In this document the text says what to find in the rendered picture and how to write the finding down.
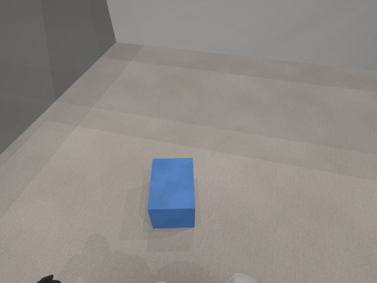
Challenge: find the carton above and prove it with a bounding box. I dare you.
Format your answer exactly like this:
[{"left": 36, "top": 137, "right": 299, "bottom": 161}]
[{"left": 147, "top": 158, "right": 195, "bottom": 229}]

